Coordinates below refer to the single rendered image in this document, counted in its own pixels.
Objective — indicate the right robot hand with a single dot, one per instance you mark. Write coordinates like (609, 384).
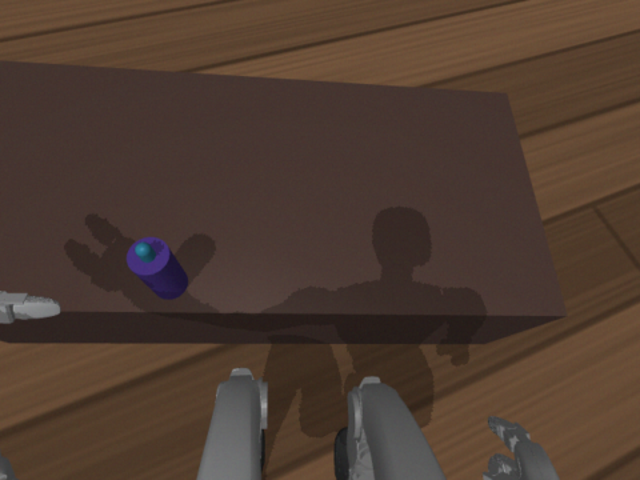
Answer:
(531, 461)

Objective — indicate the left robot hand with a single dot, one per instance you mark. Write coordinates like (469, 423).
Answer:
(22, 306)

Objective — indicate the left robot arm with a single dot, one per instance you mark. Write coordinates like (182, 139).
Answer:
(6, 470)

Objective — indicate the bottle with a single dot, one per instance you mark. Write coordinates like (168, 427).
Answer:
(153, 262)

